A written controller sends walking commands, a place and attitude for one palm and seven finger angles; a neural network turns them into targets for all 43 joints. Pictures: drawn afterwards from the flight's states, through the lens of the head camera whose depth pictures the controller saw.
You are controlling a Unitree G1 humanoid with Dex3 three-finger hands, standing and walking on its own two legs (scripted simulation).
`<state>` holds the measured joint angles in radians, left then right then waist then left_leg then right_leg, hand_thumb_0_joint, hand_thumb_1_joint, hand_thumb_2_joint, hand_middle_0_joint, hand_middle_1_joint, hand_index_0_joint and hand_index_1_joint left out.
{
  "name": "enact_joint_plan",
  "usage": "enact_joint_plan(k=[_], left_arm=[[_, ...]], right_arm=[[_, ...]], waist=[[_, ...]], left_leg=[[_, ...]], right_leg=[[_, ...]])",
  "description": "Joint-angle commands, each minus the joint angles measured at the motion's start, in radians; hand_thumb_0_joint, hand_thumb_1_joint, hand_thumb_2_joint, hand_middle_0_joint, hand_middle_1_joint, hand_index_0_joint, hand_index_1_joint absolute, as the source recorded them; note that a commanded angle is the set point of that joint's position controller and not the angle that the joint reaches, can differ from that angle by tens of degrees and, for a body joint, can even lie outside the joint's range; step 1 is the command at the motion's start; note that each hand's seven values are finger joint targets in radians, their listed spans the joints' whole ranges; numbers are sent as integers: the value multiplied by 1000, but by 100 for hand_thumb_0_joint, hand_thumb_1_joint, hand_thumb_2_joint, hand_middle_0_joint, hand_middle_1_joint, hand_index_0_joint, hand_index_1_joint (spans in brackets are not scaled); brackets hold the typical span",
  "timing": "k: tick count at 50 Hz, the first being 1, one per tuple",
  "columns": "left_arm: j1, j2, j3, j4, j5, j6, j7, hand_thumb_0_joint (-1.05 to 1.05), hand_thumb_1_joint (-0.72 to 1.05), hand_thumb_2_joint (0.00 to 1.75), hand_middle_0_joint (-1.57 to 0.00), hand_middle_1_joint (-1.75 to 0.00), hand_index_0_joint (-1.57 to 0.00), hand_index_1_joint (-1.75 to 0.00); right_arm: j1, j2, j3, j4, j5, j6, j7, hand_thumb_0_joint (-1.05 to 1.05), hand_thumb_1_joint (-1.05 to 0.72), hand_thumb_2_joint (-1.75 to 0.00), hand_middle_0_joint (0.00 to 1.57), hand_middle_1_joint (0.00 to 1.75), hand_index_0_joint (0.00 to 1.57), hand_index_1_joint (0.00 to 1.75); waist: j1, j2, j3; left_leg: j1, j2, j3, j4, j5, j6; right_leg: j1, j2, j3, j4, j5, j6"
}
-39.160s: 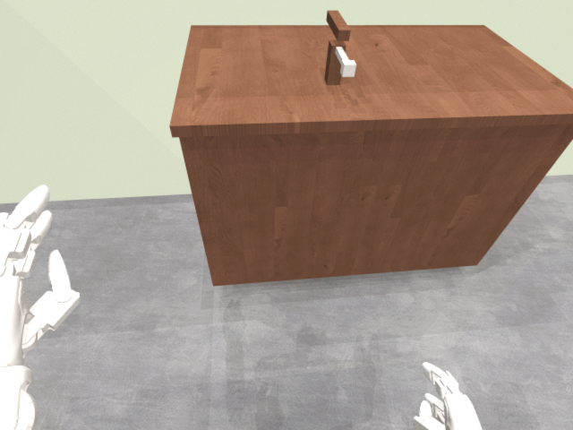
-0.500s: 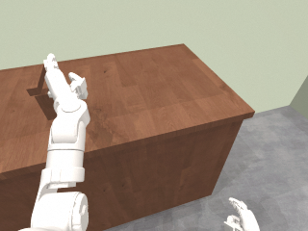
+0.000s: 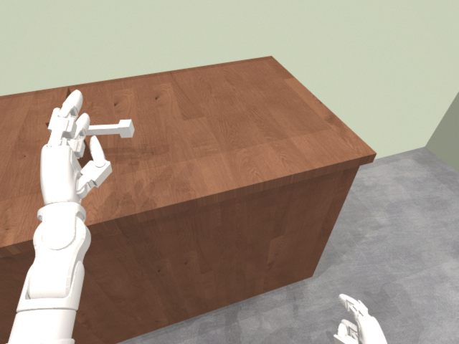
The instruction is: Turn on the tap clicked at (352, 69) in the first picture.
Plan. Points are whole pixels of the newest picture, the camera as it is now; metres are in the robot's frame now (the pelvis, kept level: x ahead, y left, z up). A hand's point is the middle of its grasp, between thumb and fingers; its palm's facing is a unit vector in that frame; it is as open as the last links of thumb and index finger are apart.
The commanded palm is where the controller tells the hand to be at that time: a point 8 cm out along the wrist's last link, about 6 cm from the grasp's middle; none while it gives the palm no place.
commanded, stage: draw the hand back beside the body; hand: left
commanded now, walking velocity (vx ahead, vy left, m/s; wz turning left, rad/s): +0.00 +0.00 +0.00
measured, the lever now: (126, 128) +0.49 +0.29 +0.13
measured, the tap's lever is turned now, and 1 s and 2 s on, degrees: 76 76 76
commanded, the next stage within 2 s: step back with the hand held close in 0.86 s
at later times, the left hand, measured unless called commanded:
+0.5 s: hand (74, 220) +0.23 +0.25 +0.16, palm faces +0.40 -0.88 -0.26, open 7.5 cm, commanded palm +0.17 +0.29 +0.17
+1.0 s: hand (75, 225) +0.22 +0.24 +0.16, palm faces +0.41 -0.86 -0.30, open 7.4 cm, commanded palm +0.17 +0.29 +0.17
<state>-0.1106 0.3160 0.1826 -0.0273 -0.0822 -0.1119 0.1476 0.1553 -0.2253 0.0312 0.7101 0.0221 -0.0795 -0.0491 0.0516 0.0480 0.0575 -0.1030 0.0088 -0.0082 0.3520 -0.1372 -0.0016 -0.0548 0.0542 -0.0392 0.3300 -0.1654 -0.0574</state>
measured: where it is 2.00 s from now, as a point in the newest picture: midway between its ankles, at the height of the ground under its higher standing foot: outside the picture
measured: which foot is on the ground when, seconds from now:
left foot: down 0.00-1.00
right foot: down 0.00-1.00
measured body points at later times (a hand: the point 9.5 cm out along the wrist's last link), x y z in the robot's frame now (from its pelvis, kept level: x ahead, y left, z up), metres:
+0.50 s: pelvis +0.01 +0.01 +0.00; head -0.02 +0.00 +0.45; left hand +0.20 +0.29 +0.18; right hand +0.20 -0.21 -0.07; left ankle +0.04 +0.12 -0.75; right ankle +0.02 -0.08 -0.75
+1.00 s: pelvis +0.01 +0.01 +0.00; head -0.01 -0.01 +0.45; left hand +0.19 +0.29 +0.18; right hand +0.21 -0.20 -0.08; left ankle +0.04 +0.12 -0.75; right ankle +0.02 -0.08 -0.75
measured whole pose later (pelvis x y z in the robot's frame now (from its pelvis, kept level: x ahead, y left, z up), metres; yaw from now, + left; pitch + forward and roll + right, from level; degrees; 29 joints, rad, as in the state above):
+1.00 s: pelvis +0.01 +0.01 +0.00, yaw +0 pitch -8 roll +0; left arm 0.38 0.31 0.24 -0.36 -0.07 -0.14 0.12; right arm 0.17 -0.21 0.02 0.68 -0.01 -0.15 -0.04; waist 0.07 0.04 0.07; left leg -0.06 0.00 -0.01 0.35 -0.16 0.00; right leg 0.00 0.05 -0.04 0.31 -0.18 -0.05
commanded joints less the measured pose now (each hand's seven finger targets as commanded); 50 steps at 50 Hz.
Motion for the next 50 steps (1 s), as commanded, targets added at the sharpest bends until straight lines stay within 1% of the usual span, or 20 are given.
enact_joint_plan(k=[1, 2, 5, 8, 10, 12, 16, 22, 25, 27, 29, 31, 33, 35, 40, 42, 44, 48, 49, 50], left_arm=[[-146, 212, 127, -237, -2, -80, -12, 0, 90, 90, -18, -25, -18, -25], [-106, 256, 176, -251, -2, -84, -14, 0, 90, 90, -18, -25, -18, -25], [-38, 231, 175, -315, -6, -95, -23, 0, 90, 90, -19, -26, -19, -26], [10, 224, 174, -389, 0, -104, -27, 0, 90, 90, -19, -27, -19, -27], [42, 184, 139, -383, 1, -103, -29, 0, 90, 90, -19, -27, -19, -27], [42, 164, 110, -421, 8, -108, -30, 0, 90, 90, -19, -28, -19, -28], [114, 155, 111, -424, 9, -111, -25, 0, 90, 90, -20, -29, -20, -29], [238, 181, 152, -496, 16, -114, -20, 0, 90, 90, -20, -30, -20, -30], [328, 168, 160, -527, 13, -113, -19, 0, 90, 90, -20, -30, -20, -30], [364, 191, 181, -575, 16, -110, -17, 0, 90, 90, -20, -30, -20, -30], [421, 161, 168, -567, 16, -105, -18, 0, 90, 90, -20, -30, -20, -30], [364, 157, 152, -580, 18, -102, -18, 0, 90, 90, -20, -30, -20, -30], [326, 162, 152, -583, 24, -101, -10, 0, 90, 90, -20, -30, -20, -30], [329, 150, 142, -553, 24, -96, -6, 0, 90, 90, -20, -30, -20, -30], [351, 159, 157, -531, 18, -94, -7, 0, 90, 90, -20, -30, -20, -30], [344, 174, 166, -556, 19, -94, -9, 0, 90, 90, -20, -30, -20, -30], [373, 145, 147, -537, 18, -92, -11, 0, 90, 90, -20, -30, -20, -30], [365, 173, 173, -570, 20, -95, -9, 0, 90, 90, -20, -30, -20, -30], [334, 190, 189, -525, 18, -91, -5, 0, 90, 90, -20, -30, -20, -30], [346, 260, 285, -528, 14, -102, -5, 0, 90, 90, -20, -30, -20, -30]], right_arm=[[-165, -103, -45, -179, -10, -54, -7, 0, -90, -90, 20, 30, 20, 30], [-166, -108, -47, -177, -11, -52, -7, 0, -90, -90, 20, 30, 20, 30], [-171, -93, -45, -196, -15, -51, -4, 0, -90, -90, 20, 30, 20, 30], [-168, -93, -48, -202, -18, -61, -2, 0, -90, -90, 20, 30, 20, 30], [-162, -93, -49, -199, -19, -67, 0, 0, -90, -90, 20, 30, 20, 30], [-162, -100, -54, -196, -16, -78, 0, 0, -90, -90, 20, 30, 20, 30], [-152, -103, -59, -193, -20, -88, -1, 0, -90, -90, 20, 30, 20, 30], [-148, -105, -60, -191, -25, -99, 1, 0, -90, -90, 20, 30, 20, 30], [-147, -94, -57, -202, -30, -101, 3, 0, -90, -90, 20, 30, 20, 30], [-144, -101, -60, -206, -30, -106, 4, 0, -90, -90, 20, 30, 20, 30], [-138, -91, -55, -207, -33, -106, 7, 0, -90, -90, 20, 30, 20, 30], [-139, -93, -56, -205, -31, -107, 6, 0, -90, -90, 20, 30, 20, 30], [-136, -96, -55, -199, -31, -116, 1, 0, -90, -90, 20, 30, 20, 30], [-131, -95, -54, -195, -30, -118, -2, 0, -90, -90, 20, 30, 20, 30], [-137, -92, -53, -196, -32, -121, -6, 0, -90, -90, 20, 30, 20, 30], [-141, -99, -54, -193, -31, -125, -5, 0, -90, -90, 20, 30, 20, 30], [-140, -87, -49, -194, -33, -125, -3, 0, -90, -90, 20, 30, 20, 30], [-139, -90, -52, -196, -35, -131, -3, 0, -90, -90, 20, 30, 20, 30], [-137, -92, -51, -188, -33, -128, -6, 0, -90, -90, 20, 30, 20, 30], [-140, -121, -54, -254, -18, -95, -10, 0, -90, -90, 20, 30, 20, 30]], waist=[[11, -35, -183], [22, 6, -178], [19, -14, -154], [15, 50, -156], [4, 20, -105], [-7, 47, -92], [-5, -33, -89], [9, 46, -83], [14, -2, -89], [17, 58, -105], [15, 28, -80], [2, 4, -55], [-1, 49, -56], [-4, 17, -52], [10, -29, -66], [13, 32, -80], [13, 3, -72], [17, 53, -86], [13, 16, -65], [-9, -28, 23]], left_leg=[[69, -26, 26, -58, 1, 34], [67, -23, 19, -65, 13, 29], [62, -18, 27, -63, 24, 26], [83, -14, 24, -65, 39, 21], [72, -10, 22, -71, 7, 20], [93, -10, 18, -73, -12, 21], [91, -12, 15, -74, -26, 28], [77, -14, -2, -82, -23, 17], [70, -10, 2, -70, 15, 20], [80, -7, 1, -65, 43, 14], [61, -3, -2, -65, 48, 11], [60, -4, 2, -62, 19, 15], [65, -4, -8, -67, 8, 13], [65, -5, -6, -63, -5, 17], [66, -9, -3, -58, 1, 24], [72, -9, -7, -58, 20, 19], [65, -8, -2, -55, 36, 19], [66, -10, -1, -51, 62, 15], [55, -10, 3, -49, 48, 17], [-58, 14, -26, 6, -13, 38]], right_leg=[[14, -34, 44, -109, 7, 36], [22, -31, 40, -105, 17, 30], [23, -30, 40, -113, 29, 33], [15, -28, 38, -112, 33, 30], [-16, -23, 35, -124, 0, 31], [-39, -20, 37, -131, -16, 30], [-34, -20, 36, -132, -31, 35], [-8, -26, 32, -117, -18, 26], [7, -26, 31, -111, 6, 27], [19, -28, 33, -102, 34, 24], [13, -27, 26, -96, 34, 25], [-13, -26, 29, -107, 11, 30], [-18, -26, 28, -102, 3, 27], [-26, -26, 27, -102, -11, 30], [-13, -32, 26, -100, -10, 32], [-2, -33, 29, -91, 10, 28], [2, -33, 25, -90, 20, 30], [14, -37, 27, -84, 47, 28], [2, -35, 27, -90, 36, 30], [-145, -90, 81, -125, 50, 46]])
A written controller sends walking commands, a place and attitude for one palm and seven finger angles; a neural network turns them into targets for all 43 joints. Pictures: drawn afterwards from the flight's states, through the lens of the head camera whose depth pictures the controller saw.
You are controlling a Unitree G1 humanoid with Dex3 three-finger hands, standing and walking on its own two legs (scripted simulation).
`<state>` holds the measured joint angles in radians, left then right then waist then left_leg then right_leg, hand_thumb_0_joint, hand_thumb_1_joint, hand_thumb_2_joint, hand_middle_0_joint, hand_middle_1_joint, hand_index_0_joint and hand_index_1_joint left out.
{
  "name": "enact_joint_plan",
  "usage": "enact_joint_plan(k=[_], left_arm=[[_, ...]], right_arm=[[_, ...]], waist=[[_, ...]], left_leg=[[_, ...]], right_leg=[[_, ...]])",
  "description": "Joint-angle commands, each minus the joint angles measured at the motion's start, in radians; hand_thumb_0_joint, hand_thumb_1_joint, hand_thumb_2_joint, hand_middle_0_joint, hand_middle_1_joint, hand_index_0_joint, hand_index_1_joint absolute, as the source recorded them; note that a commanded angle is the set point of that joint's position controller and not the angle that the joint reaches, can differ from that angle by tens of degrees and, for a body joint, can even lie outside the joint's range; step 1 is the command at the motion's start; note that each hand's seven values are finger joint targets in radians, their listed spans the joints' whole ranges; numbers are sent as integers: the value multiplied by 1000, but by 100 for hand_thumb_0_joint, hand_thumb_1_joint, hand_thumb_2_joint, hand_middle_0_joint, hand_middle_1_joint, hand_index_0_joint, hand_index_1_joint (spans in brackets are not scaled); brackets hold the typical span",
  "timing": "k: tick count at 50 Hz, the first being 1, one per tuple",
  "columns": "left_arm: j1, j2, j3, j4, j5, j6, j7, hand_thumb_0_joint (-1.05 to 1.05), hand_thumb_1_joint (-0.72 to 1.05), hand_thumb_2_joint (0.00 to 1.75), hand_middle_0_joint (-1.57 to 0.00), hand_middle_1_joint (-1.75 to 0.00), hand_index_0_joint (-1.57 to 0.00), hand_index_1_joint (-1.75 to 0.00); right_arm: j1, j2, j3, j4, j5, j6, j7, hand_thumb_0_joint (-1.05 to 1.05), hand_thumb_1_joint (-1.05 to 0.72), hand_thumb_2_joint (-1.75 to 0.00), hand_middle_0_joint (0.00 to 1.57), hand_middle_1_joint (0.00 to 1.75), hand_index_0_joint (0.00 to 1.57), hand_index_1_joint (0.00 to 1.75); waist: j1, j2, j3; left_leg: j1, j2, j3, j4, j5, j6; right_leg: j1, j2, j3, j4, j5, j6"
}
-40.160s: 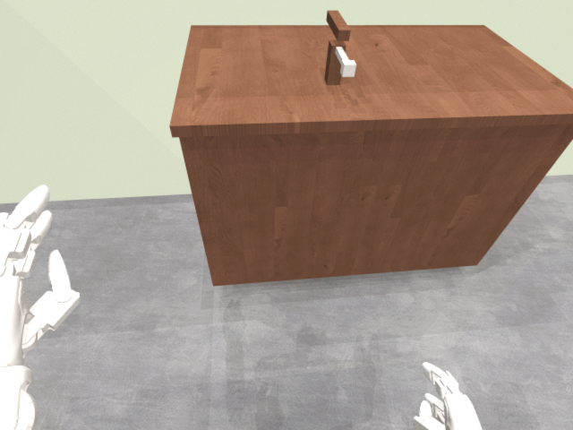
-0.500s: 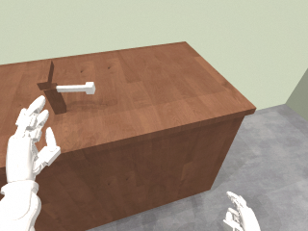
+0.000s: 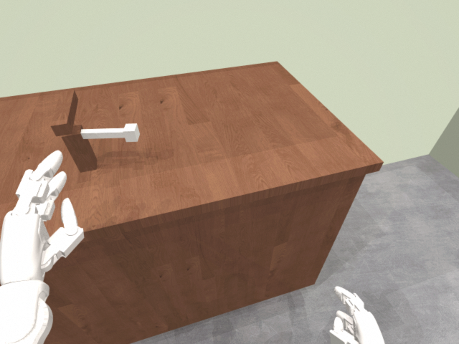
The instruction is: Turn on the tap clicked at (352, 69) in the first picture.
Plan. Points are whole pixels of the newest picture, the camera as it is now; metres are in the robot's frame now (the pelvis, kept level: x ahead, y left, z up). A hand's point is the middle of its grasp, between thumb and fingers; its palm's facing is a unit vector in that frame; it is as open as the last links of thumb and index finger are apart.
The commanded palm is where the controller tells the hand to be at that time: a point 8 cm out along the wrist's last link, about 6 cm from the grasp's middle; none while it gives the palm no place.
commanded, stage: step back with the hand held close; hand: left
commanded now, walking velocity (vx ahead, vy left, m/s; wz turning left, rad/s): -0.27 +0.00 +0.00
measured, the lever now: (131, 132) +0.48 +0.28 +0.13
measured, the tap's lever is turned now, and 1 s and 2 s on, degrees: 76 76 76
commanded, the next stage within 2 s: stop stepping back and stand still in 1.18 s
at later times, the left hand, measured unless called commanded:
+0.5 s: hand (53, 258) +0.17 +0.26 +0.14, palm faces +0.38 -0.83 -0.41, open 7.4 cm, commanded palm +0.11 +0.30 +0.17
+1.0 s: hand (24, 318) +0.10 +0.25 +0.14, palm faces +0.35 -0.87 -0.36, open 7.4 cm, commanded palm +0.03 +0.30 +0.17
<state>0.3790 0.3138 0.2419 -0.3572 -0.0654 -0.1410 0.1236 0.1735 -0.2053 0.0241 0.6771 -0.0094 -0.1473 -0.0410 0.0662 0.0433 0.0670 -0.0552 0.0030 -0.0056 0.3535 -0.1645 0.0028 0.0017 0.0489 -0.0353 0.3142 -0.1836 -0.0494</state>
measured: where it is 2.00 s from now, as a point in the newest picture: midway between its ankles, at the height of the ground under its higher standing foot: outside the picture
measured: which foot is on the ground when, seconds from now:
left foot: down 0.00-1.00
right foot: down 0.00-0.64, up 0.66-0.88, down 0.90-1.00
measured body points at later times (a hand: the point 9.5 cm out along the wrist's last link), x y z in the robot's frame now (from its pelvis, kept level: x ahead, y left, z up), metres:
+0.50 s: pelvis -0.04 +0.02 -0.02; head -0.02 +0.02 +0.43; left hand +0.14 +0.30 +0.17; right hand +0.14 -0.22 -0.09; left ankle +0.03 +0.12 -0.75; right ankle +0.00 -0.09 -0.75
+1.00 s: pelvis -0.13 +0.02 -0.02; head -0.09 +0.03 +0.43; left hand +0.07 +0.30 +0.16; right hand +0.08 -0.18 -0.10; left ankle +0.01 +0.12 -0.74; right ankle -0.21 -0.07 -0.75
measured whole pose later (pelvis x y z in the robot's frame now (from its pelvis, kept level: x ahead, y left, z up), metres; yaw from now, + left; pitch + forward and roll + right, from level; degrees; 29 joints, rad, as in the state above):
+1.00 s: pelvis -0.13 +0.02 -0.02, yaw -1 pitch +2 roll -2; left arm 0.41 0.37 0.27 -0.54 -0.05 -0.12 0.16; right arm 0.08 -0.17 0.03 0.63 0.01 -0.04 -0.07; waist 0.05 0.02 0.05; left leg -0.50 0.02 0.02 0.48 -0.06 0.00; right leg -0.13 0.09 0.01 0.45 -0.36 -0.04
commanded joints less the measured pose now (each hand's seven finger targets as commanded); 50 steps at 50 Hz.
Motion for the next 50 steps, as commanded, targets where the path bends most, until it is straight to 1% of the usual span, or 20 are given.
enact_joint_plan(k=[1, 2, 5, 8, 13, 19, 21, 26, 29, 32, 33, 36, 40, 42, 43, 46, 47, 48, 49, 50], left_arm=[[-86, 194, 165, -153, 3, -67, 8, 0, 90, 90, -20, -30, -20, -30], [-103, 205, 165, -188, 7, -70, 7, 0, 90, 90, -20, -30, -20, -30], [-13, 171, 134, -224, 17, -72, 13, 0, 90, 90, -20, -30, -20, -30], [35, 197, 157, -301, 16, -63, 23, 0, 90, 90, -20, -30, -20, -30], [72, 227, 192, -342, 19, -37, 42, 0, 90, 90, -20, -30, -20, -30], [82, 215, 187, -323, 19, -25, 55, 0, 90, 90, -20, -30, -20, -30], [71, 217, 182, -321, 21, -29, 59, 0, 90, 90, -20, -30, -20, -30], [46, 229, 181, -377, 26, -51, 77, 0, 90, 90, -20, -30, -20, -30], [30, 231, 195, -402, 34, -61, 87, 0, 90, 90, -20, -30, -20, -30], [-38, 231, 224, -430, 68, -71, 88, 0, 90, 90, -20, -30, -20, -30], [-34, 233, 227, -425, 76, -71, 88, 0, 90, 90, -20, -30, -20, -30], [26, 196, 197, -405, 62, -54, 83, 0, 90, 90, -20, -30, -20, -30], [75, 141, 125, -389, 24, -17, 76, 0, 90, 90, -20, -30, -20, -30], [18, 167, 131, -406, 21, -15, 74, 0, 90, 90, -20, -30, -20, -30], [7, 164, 122, -389, 17, -19, 67, 0, 90, 90, -20, -30, -20, -30], [-68, 271, 182, -418, 14, -51, 61, 0, 90, 90, -20, -30, -20, -30], [-92, 311, 216, -441, 17, -68, 66, 0, 90, 90, -20, -30, -20, -30], [-62, 274, 196, -421, 14, -61, 61, 0, 90, 90, -20, -30, -20, -30], [-39, 289, 216, -421, 13, -51, 55, 0, 90, 90, -20, -30, -20, -30], [-15, 299, 233, -430, 13, -45, 50, 0, 90, 90, -20, -30, -20, -30]], right_arm=[[-145, -126, -46, -212, 12, -4, -17, 0, -90, -90, 20, 30, 20, 30], [-156, -127, -51, -221, 13, 5, -16, 0, -90, -90, 20, 30, 20, 30], [-108, -125, -56, -235, 17, 30, -23, 0, -90, -90, 20, 30, 20, 30], [-97, -138, -67, -260, 16, 41, -36, 0, -90, -90, 20, 30, 20, 30], [-98, -138, -79, -281, 16, 68, -50, 0, -90, -90, 20, 30, 20, 30], [-97, -140, -83, -282, 21, 89, -54, 0, -90, -90, 20, 30, 20, 30], [-98, -139, -80, -278, 22, 90, -54, 0, -90, -90, 20, 30, 20, 30], [-84, -139, -70, -268, 21, 81, -61, 0, -90, -90, 20, 30, 20, 30], [-97, -145, -60, -274, 14, 72, -69, 0, -90, -90, 20, 30, 20, 30], [-115, -165, -69, -284, -3, 61, -73, 0, -90, -90, 20, 30, 20, 30], [-84, -138, -75, -268, -15, 54, -69, 0, -90, -90, 20, 30, 20, 30], [-73, -119, -88, -252, -10, 27, -48, 0, -90, -90, 20, 30, 20, 30], [-88, -105, -57, -220, -11, 26, -35, 0, -90, -90, 20, 30, 20, 30], [-101, -114, -53, -201, -14, 36, -37, 0, -90, -90, 20, 30, 20, 30], [-108, -111, -49, -194, -11, 42, -38, 0, -90, -90, 20, 30, 20, 30], [-140, -97, -48, -187, 9, 53, -46, 0, -90, -90, 20, 30, 20, 30], [-147, -90, -48, -179, 2, 49, -51, 0, -90, -90, 20, 30, 20, 30], [-135, -90, -65, -190, 19, 46, -62, 0, -90, -90, 20, 30, 20, 30], [-142, -105, -71, -220, 31, 48, -62, 0, -90, -90, 20, 30, 20, 30], [-153, -96, -62, -237, 34, 56, -63, 0, -90, -90, 20, 30, 20, 30]], waist=[[-33, -64, -5], [-33, -49, -6], [-42, -1, -146], [-39, 36, -243], [-35, -1, -272], [-46, -41, -223], [-54, -63, -175], [-67, -66, -134], [-59, 26, -116], [-44, 271, -134], [-45, 225, -160], [-37, 117, -240], [-45, 145, -232], [-45, 150, -215], [-38, 104, -212], [-37, -117, -287], [-41, -114, -311], [-38, -208, -331], [-38, -226, -330], [-39, -160, -331]], left_leg=[[-109, 17, -42, 51, -10, 34], [-99, 14, -42, 70, -4, 33], [-54, 24, -28, 127, 72, 28], [-45, 50, -38, 105, 271, 26], [-63, 80, -60, 114, 427, 29], [-183, 75, -69, 131, 176, 29], [-215, 53, -59, 162, -5, 27], [-210, 38, -66, 220, -190, 18], [-314, 94, -157, 67, -299, 37], [-665, 237, -384, -272, -631, 110], [-616, 257, -406, -289, -567, 118], [-331, 227, -303, -195, -326, 99], [-184, 192, -237, -208, -166, 51], [-168, 164, -191, -159, -23, 27], [-136, 152, -162, -92, 76, 17], [-56, 50, 3, 189, 65, -19], [-69, 42, 15, 222, 40, -24], [-104, 13, 40, 258, 63, -17], [-124, 11, 48, 288, 101, -10], [-131, 16, 53, 280, 177, -4]], right_leg=[[-230, -120, 93, -119, 28, 38], [-255, -132, 102, -125, 24, 31], [-242, -162, 95, -58, 107, 20], [-177, -135, 57, 51, 277, 38], [-180, -108, 47, 128, 314, 55], [-223, -129, 82, 100, 162, 44], [-296, -161, 120, 44, 36, 27], [-446, -201, 130, -1, -188, -2], [-392, -114, 79, 91, -245, 31], [-46, 36, 32, 508, -144, 72], [-85, 36, 52, 615, -170, 67], [-236, 18, 51, 571, -255, 52], [-256, 25, 29, 308, -307, 37], [-224, 10, 42, 118, -207, 25], [-236, -9, 52, 10, -110, 19], [-306, -213, 174, -25, 291, -27], [-300, -254, 177, 5, 388, -28], [-213, -224, 119, 63, 590, 4], [-189, -216, 105, 111, 739, 37], [-177, -210, 91, 151, 806, 54]])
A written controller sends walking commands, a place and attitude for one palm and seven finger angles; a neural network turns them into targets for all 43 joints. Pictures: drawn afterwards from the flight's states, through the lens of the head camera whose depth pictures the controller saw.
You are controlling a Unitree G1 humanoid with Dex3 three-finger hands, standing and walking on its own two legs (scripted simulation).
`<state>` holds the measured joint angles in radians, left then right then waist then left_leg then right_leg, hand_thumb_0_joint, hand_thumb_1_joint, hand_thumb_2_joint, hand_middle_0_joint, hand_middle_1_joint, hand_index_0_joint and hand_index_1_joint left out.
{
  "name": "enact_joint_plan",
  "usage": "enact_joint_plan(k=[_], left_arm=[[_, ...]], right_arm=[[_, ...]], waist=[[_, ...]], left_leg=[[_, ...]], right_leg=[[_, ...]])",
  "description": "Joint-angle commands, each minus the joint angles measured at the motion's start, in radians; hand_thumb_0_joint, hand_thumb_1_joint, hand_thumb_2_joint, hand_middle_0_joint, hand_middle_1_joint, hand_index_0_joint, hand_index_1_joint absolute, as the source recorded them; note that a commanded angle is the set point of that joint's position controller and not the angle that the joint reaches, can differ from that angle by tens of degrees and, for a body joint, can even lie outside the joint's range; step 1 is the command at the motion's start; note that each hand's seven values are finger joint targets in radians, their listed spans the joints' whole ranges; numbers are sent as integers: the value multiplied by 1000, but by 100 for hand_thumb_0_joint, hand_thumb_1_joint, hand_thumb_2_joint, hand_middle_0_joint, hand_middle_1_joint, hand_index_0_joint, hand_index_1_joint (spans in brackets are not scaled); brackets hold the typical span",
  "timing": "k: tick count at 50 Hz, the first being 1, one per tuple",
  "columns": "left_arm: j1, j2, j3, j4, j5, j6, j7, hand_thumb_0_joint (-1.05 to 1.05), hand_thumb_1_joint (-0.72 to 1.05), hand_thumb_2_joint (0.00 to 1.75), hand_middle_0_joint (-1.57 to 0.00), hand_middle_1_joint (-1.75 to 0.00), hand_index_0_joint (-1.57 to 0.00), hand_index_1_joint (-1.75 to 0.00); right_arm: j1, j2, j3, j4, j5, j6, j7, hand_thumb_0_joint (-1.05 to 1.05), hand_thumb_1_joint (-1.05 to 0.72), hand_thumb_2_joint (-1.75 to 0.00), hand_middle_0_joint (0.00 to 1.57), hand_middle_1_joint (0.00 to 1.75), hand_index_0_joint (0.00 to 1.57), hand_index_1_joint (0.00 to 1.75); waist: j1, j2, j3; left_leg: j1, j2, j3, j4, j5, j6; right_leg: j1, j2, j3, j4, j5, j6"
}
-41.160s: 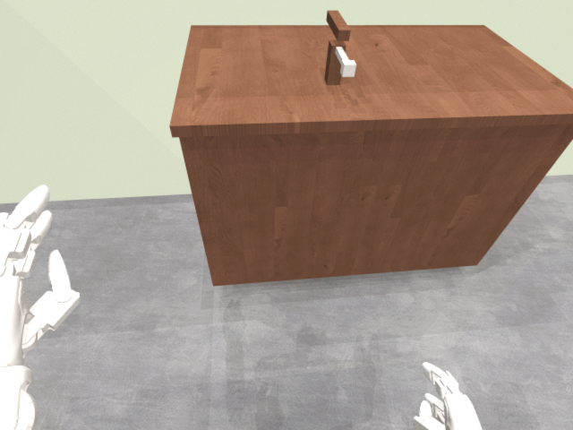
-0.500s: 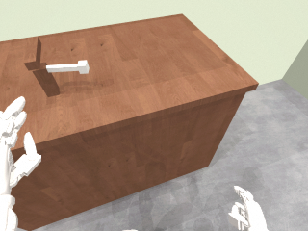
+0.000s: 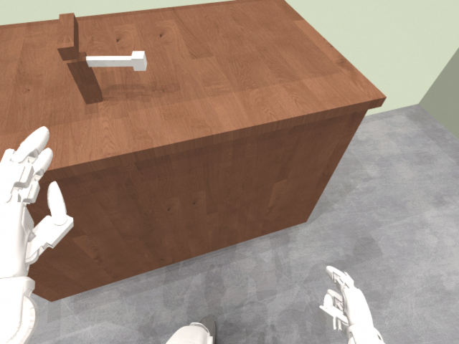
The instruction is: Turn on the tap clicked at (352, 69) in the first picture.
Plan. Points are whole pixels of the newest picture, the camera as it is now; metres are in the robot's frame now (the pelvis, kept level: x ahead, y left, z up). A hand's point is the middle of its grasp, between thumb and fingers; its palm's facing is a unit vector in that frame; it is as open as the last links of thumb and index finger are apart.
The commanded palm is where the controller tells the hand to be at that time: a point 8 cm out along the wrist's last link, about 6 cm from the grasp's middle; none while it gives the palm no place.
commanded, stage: step back with the hand held close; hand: left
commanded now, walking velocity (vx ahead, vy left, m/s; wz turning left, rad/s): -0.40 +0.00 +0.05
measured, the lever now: (139, 61) +0.60 +0.27 +0.14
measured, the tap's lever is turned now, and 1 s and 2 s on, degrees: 76 76 76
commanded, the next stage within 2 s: stop stepping back and stand still in 0.18 s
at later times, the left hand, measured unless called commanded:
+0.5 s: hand out of the picture +0.06 +0.26 +0.18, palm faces +0.51 -0.80 -0.30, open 7.4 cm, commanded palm +0.01 +0.29 +0.18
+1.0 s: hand out of the picture +0.03 +0.27 +0.17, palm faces +0.54 -0.78 -0.32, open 7.4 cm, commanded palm -0.03 +0.29 +0.18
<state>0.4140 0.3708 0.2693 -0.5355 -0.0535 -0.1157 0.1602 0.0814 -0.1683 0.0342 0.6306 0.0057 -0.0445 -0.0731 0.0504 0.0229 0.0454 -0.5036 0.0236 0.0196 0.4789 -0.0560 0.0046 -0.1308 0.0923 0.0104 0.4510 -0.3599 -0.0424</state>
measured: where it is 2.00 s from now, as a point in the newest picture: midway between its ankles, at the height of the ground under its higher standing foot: outside the picture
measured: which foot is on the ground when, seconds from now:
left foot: down 0.00-0.26, up 0.28-0.48, down 0.50-1.00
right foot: down 0.00-1.00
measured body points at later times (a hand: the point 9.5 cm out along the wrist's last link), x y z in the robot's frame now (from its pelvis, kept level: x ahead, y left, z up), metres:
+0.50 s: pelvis -0.12 +0.00 +0.00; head -0.14 +0.02 +0.45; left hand +0.03 +0.30 +0.19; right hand +0.04 -0.24 -0.08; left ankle -0.15 +0.12 -0.74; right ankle -0.08 -0.11 -0.73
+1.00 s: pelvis -0.15 +0.00 +0.00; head -0.17 +0.00 +0.45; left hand -0.01 +0.30 +0.19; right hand +0.04 -0.23 -0.07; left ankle -0.14 +0.12 -0.73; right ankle -0.11 -0.09 -0.73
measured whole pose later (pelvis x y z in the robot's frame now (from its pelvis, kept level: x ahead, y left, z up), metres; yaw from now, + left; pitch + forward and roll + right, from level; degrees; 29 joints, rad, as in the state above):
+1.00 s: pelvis -0.15 +0.00 +0.00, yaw +7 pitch -3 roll +0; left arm 0.43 0.35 0.33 -0.47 -0.05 -0.14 0.18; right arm 0.24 -0.23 0.00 0.62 0.00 -0.10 -0.07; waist 0.00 -0.03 0.01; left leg -0.25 0.03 0.07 0.57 -0.26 0.02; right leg -0.27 0.02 -0.06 0.60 -0.30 -0.03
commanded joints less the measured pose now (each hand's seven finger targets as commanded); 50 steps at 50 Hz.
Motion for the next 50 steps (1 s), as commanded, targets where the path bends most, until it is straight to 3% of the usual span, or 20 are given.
enact_joint_plan(k=[1, 4, 6, 10, 12, 13, 14, 16, 18, 22, 25, 33, 34, 36, 37, 40, 44, 46, 48, 50], left_arm=[[-35, 238, 207, -250, -5, -71, 6, 0, 90, 90, -20, -30, -20, -30], [27, 191, 181, -177, -21, -51, -6, 0, 90, 90, -20, -30, -20, -30], [22, 169, 162, -157, -26, -35, -8, 0, 90, 90, -20, -30, -20, -30], [20, 153, 154, -186, -33, -6, 10, 0, 90, 90, -20, -30, -20, -30], [-17, 205, 170, -270, -19, -17, 14, 0, 90, 90, -20, -30, -20, -30], [-21, 200, 139, -289, -5, -25, 14, 0, 90, 90, -20, -30, -20, -30], [-59, 227, 170, -322, 14, -44, 23, 0, 90, 90, -20, -30, -20, -30], [-22, 206, 178, -314, 18, -32, 1, 0, 90, 90, -20, -30, -20, -30], [-33, 195, 185, -261, 14, -49, 5, 0, 90, 90, -20, -30, -20, -30], [-64, 141, 138, -141, 18, -55, 44, 0, 90, 90, -20, -30, -20, -30], [-146, 123, 104, -167, 26, -70, 49, 0, 90, 90, -20, -30, -20, -30], [-106, 118, 105, -156, 45, -67, 32, 0, 90, 90, -20, -30, -20, -30], [-91, 129, 118, -146, 44, -65, 31, 0, 90, 90, -20, -30, -20, -30], [-118, 161, 145, -151, 35, -59, 27, 0, 90, 90, -20, -30, -20, -30], [-127, 162, 149, -150, 29, -61, 23, 0, 90, 90, -20, -30, -20, -30], [-92, 175, 179, -157, 18, -75, 25, 0, 90, 90, -20, -30, -20, -30], [-59, 138, 155, -118, 10, -79, 32, 0, 90, 90, -20, -30, -20, -30], [-67, 120, 136, -129, 4, -81, 32, 0, 90, 90, -20, -30, -20, -30], [-92, 119, 129, -147, 14, -82, 35, 0, 90, 90, -20, -30, -20, -30], [-104, 128, 137, -110, 22, -75, 30, 0, 90, 90, -20, -30, -20, -30]], right_arm=[[-66, -128, -65, -200, 17, -38, -31, 0, -90, -90, 20, 30, 20, 30], [-37, -156, -67, -185, 1, -23, -15, 0, -90, -90, 20, 30, 20, 30], [-30, -161, -76, -171, -25, -29, 2, 0, -90, -90, 20, 30, 20, 30], [-87, -168, -86, -206, -18, -32, -1, 0, -90, -90, 20, 30, 20, 30], [-86, -161, -94, -217, -3, -19, -9, 0, -90, -90, 20, 30, 20, 30], [-68, -143, -91, -197, 4, -20, -9, 0, -90, -90, 20, 30, 20, 30], [-75, -158, -90, -171, -17, -22, -6, 0, -90, -90, 20, 30, 20, 30], [-2, -144, -87, -196, -4, -26, 0, 0, -90, -90, 20, 30, 20, 30], [-13, -128, -67, -200, -8, -23, -12, 0, -90, -90, 20, 30, 20, 30], [55, -165, -85, -152, -6, -58, -39, 0, -90, -90, 20, 30, 20, 30], [51, -191, -71, -181, -3, -87, -35, 0, -90, -90, 20, 30, 20, 30], [14, -167, -62, -156, -9, -123, -3, 0, -90, -90, 20, 30, 20, 30], [19, -162, -66, -155, -14, -118, 0, 0, -90, -90, 20, 30, 20, 30], [21, -143, -79, -148, -9, -112, 8, 0, -90, -90, 20, 30, 20, 30], [14, -150, -85, -144, -4, -112, 10, 0, -90, -90, 20, 30, 20, 30], [45, -122, -64, -140, -8, -104, 13, 0, -90, -90, 20, 30, 20, 30], [46, -124, -56, -154, -10, -105, -1, 0, -90, -90, 20, 30, 20, 30], [44, -156, -68, -164, -15, -110, -6, 0, -90, -90, 20, 30, 20, 30], [37, -170, -64, -178, -6, -109, -3, 0, -90, -90, 20, 30, 20, 30], [27, -159, -65, -161, -2, -114, 0, 0, -90, -90, 20, 30, 20, 30]], waist=[[-26, -57, -293], [-22, 181, -298], [-7, 179, -283], [3, 138, -188], [-10, -56, -150], [-15, -233, -117], [5, -192, -50], [-47, -147, -95], [-65, -110, -133], [-67, -32, -165], [-48, 228, -76], [-45, 92, -63], [-44, 10, -75], [-39, -269, -98], [-35, -226, -78], [-56, -53, -104], [-61, -125, -112], [-58, 14, -73], [-49, 185, -42], [-45, 132, -35]], left_leg=[[349, 13, 20, 124, 223, -1], [506, 196, -191, -68, 683, 76], [340, 263, -268, -219, 318, 106], [-2, 181, -147, -340, -336, 34], [38, 12, -21, 27, -445, -56], [138, -122, 26, 453, -380, -97], [74, -119, -48, 736, -451, -81], [60, -49, -76, 825, -355, -44], [97, 0, -18, 552, -302, -33], [335, 1, -5, 31, -311, 6], [256, 234, -345, -231, -464, 104], [58, 151, -176, -139, -594, 82], [21, 104, -121, -17, -558, 65], [-44, -24, 21, 386, -447, 17], [-58, -17, -5, 541, -440, 7], [45, 21, -11, 434, -381, 6], [320, -7, 72, 74, -298, 16], [352, 60, -54, -79, -392, 59], [327, 247, -306, -211, -372, 124], [147, 234, -264, -271, -491, 109]], right_leg=[[-69, -228, 31, 43, 948, 63], [-216, -56, 24, 209, 109, 80], [-142, -25, 62, 382, -196, 46], [43, -19, -32, 200, -93, 13], [-144, -193, 125, -187, -163, -47], [-420, -469, 471, -424, -318, -153], [-537, -527, 479, -420, -144, -192], [-481, -401, 220, -265, -85, -114], [-300, -332, 93, -168, 128, -82], [-208, -299, 109, -75, 21, -28], [-251, -114, -15, 173, -32, 58], [-4, -83, -56, 31, 3, 33], [22, -132, 23, -32, -32, -8], [-7, -374, 460, -241, -267, -129], [-41, -419, 507, -282, -251, -157], [-84, -384, 321, -207, -28, -148], [-183, -295, 146, -160, -123, -74], [-229, -217, 117, -59, -145, -26], [-260, -97, -23, 156, -18, 44], [-140, -99, -13, 221, -53, 57]])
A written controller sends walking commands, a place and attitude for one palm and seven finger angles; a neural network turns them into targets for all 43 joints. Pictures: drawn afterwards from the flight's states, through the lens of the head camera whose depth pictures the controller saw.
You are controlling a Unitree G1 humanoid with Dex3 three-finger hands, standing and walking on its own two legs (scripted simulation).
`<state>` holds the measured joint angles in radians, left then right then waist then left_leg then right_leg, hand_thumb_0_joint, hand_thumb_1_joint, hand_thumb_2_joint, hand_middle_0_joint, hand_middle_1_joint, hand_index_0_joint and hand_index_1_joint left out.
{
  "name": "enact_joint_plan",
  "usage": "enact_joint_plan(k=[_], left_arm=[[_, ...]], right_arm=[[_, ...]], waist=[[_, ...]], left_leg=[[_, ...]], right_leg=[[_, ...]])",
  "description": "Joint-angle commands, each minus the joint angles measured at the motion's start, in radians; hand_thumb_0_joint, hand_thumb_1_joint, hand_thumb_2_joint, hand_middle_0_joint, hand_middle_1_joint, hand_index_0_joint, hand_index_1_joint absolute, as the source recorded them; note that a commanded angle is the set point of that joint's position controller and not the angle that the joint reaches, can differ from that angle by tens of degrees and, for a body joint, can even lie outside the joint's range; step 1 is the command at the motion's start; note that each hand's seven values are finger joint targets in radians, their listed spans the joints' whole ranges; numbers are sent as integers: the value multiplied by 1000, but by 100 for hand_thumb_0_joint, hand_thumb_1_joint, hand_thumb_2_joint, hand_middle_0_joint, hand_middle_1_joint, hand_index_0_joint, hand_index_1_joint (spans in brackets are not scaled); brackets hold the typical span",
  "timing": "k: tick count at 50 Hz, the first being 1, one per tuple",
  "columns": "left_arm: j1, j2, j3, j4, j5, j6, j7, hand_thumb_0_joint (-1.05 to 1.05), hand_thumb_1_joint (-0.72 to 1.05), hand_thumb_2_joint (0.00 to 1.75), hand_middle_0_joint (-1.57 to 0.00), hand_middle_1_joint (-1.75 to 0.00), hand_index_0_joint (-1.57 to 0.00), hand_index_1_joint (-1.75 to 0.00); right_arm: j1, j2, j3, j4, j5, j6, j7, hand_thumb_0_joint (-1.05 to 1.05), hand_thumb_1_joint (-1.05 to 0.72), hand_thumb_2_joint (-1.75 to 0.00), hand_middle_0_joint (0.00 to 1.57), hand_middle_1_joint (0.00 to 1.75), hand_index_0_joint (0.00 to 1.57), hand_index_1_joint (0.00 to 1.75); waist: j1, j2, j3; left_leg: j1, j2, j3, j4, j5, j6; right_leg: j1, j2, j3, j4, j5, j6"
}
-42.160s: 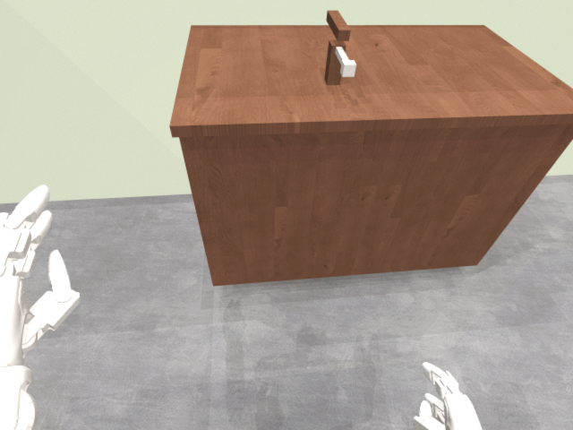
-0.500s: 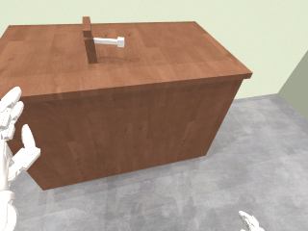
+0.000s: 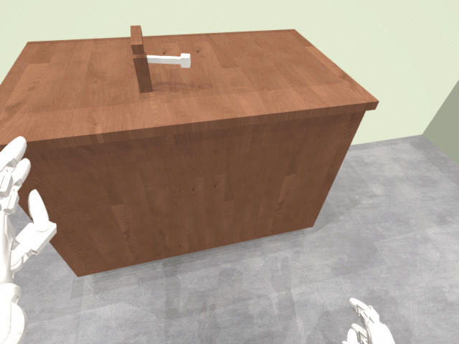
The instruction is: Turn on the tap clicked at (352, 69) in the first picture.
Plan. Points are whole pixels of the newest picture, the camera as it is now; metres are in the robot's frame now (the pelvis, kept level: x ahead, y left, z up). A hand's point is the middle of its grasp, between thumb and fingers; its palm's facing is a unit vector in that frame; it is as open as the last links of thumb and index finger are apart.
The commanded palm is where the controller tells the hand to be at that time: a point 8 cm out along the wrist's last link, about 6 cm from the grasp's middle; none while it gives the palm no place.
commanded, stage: stop stepping back and stand still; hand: left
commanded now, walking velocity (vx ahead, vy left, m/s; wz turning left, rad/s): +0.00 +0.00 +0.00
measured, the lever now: (185, 60) +0.78 +0.17 +0.14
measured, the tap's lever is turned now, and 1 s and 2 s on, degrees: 76 76 76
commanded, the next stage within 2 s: stand and check the lever's angle in 0.54 s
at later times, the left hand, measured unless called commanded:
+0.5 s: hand (62, 211) +0.24 +0.25 +0.16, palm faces +0.41 -0.84 -0.36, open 7.4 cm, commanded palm +0.19 +0.29 +0.19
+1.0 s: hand (51, 215) +0.24 +0.26 +0.16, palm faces +0.40 -0.85 -0.35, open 7.4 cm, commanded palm +0.18 +0.30 +0.19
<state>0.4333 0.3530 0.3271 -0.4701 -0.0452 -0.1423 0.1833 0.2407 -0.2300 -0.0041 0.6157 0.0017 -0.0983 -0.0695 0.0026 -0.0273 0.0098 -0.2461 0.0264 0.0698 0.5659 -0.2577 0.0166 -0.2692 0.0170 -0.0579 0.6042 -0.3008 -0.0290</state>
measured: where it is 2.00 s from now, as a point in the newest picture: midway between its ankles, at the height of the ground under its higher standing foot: outside the picture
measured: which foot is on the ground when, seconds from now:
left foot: down 0.00-1.00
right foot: down 0.00-1.00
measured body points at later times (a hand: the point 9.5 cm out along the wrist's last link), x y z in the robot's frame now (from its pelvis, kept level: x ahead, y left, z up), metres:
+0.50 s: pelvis +0.03 +0.01 +0.01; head +0.05 +0.01 +0.46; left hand +0.22 +0.29 +0.18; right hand +0.21 -0.22 -0.07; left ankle +0.03 +0.12 -0.73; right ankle +0.03 -0.09 -0.73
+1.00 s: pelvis +0.02 +0.02 +0.01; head +0.04 +0.03 +0.46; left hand +0.21 +0.31 +0.18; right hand +0.20 -0.21 -0.06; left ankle +0.03 +0.12 -0.73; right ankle +0.03 -0.09 -0.73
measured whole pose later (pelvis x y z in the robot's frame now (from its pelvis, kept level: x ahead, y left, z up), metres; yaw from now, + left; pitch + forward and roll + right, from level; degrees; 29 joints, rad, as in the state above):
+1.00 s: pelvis +0.02 +0.02 +0.01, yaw +0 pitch +0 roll -1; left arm 0.46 0.34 0.30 -0.49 -0.05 -0.13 0.17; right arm 0.19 -0.20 0.02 0.59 0.00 -0.09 -0.06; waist 0.01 0.00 0.03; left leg -0.22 0.02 0.07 0.45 -0.23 0.03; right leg -0.20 0.02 -0.04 0.39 -0.20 -0.02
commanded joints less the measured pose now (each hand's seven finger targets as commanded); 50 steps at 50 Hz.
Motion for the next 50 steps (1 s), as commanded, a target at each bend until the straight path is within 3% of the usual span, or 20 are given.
enact_joint_plan(k=[1, 2, 4, 6, 7, 8, 10, 12, 14, 17, 27, 34, 41, 45, 50], left_arm=[[-133, 132, 68, -178, 23, -42, 4, 0, 90, 90, -20, -30, -20, -30], [-181, 147, 73, -234, 28, -49, 2, 0, 90, 90, -20, -30, -20, -30], [-151, 140, 65, -231, 31, -57, 3, 0, 90, 90, -20, -30, -20, -30], [-121, 155, 81, -241, 24, -61, 1, 0, 90, 90, -20, -30, -20, -30], [-99, 160, 85, -246, 16, -59, 1, 0, 90, 90, -20, -30, -20, -30], [-80, 158, 86, -245, 8, -58, -1, 0, 90, 90, -20, -30, -20, -30], [-49, 167, 109, -253, 2, -62, 1, 0, 90, 90, -20, -30, -20, -30], [-10, 168, 126, -236, -2, -62, 0, 0, 90, 90, -20, -30, -20, -30], [22, 158, 126, -216, -6, -58, -3, 0, 90, 90, -20, -30, -20, -30], [-12, 149, 111, -218, -4, -57, -7, 0, 90, 90, -20, -30, -20, -30], [-41, 157, 94, -265, -1, -53, -1, 0, 90, 90, -20, -30, -20, -30], [-4, 148, 98, -237, -6, -52, 2, 0, 90, 90, -20, -30, -20, -30], [-18, 141, 82, -221, -5, -46, 0, 0, 90, 90, -20, -30, -20, -30], [-30, 147, 81, -242, -2, -51, 1, 0, 90, 90, -20, -30, -20, -30], [-15, 152, 92, -229, -4, -52, 2, 0, 90, 90, -20, -30, -20, -30]], right_arm=[[-138, -100, -26, -151, 1, -61, -4, 0, -90, -90, 20, 30, 20, 30], [-143, -98, -25, -155, 0, -70, -3, 0, -90, -90, 20, 30, 20, 30], [-132, -101, -27, -153, 0, -84, 1, 0, -90, -90, 20, 30, 20, 30], [-128, -99, -39, -155, -3, -92, 11, 0, -90, -90, 20, 30, 20, 30], [-121, -103, -45, -157, 0, -92, 17, 0, -90, -90, 20, 30, 20, 30], [-112, -91, -44, -153, 4, -90, 21, 0, -90, -90, 20, 30, 20, 30], [-108, -80, -40, -156, 5, -85, 22, 0, -90, -90, 20, 30, 20, 30], [-121, -87, -40, -163, 2, -78, 17, 0, -90, -90, 20, 30, 20, 30], [-131, -83, -34, -171, 4, -66, 12, 0, -90, -90, 20, 30, 20, 30], [-146, -90, -34, -178, 5, -59, 7, 0, -90, -90, 20, 30, 20, 30], [-151, -98, -36, -185, 0, -57, 3, 0, -90, -90, 20, 30, 20, 30], [-151, -91, -34, -190, 0, -46, -1, 0, -90, -90, 20, 30, 20, 30], [-151, -98, -33, -187, -1, -44, -1, 0, -90, -90, 20, 30, 20, 30], [-154, -97, -31, -187, -3, -46, -2, 0, -90, -90, 20, 30, 20, 30], [-152, -95, -31, -185, -3, -45, -2, 0, -90, -90, 20, 30, 20, 30]], waist=[[2, 196, 45], [2, 230, 40], [4, 141, -8], [3, -9, -73], [-4, -39, -83], [-7, -49, -101], [-2, -28, -142], [0, 30, -150], [4, 35, -140], [3, 61, -120], [7, 92, -132], [5, 78, -147], [5, 73, -120], [7, 108, -130], [7, 69, -132]], left_leg=[[-178, 212, -280, -359, -335, 91], [-151, 185, -235, -324, -275, 83], [-108, 131, -161, -201, -69, 55], [-61, 46, -82, -65, -3, 16], [-39, 23, -68, 11, 25, 2], [-26, 9, -62, 40, 25, -6], [-6, 9, -60, -14, 60, -11], [49, 36, -72, -72, 155, -6], [78, 77, -93, -108, 255, 6], [74, 97, -112, -135, 300, 11], [64, 74, -95, -155, 221, 4], [69, 77, -95, -161, 257, 0], [48, 74, -101, -186, 194, 0], [51, 75, -103, -195, 183, 1], [41, 68, -102, -192, 162, 0]], right_leg=[[37, -21, 47, 36, -70, 45], [51, -26, 48, -24, -11, 43], [108, -45, 70, -148, 129, 33], [112, -121, 200, -228, 197, -1], [98, -181, 275, -269, 221, -31], [103, -219, 313, -289, 246, -55], [163, -222, 277, -255, 360, -59], [147, -168, 205, -219, 365, -25], [131, -112, 138, -196, 358, 9], [126, -84, 107, -192, 344, 23], [149, -83, 120, -227, 323, 18], [162, -77, 106, -230, 342, 22], [142, -68, 102, -248, 292, 25], [146, -64, 98, -243, 280, 25], [154, -69, 103, -257, 276, 24]])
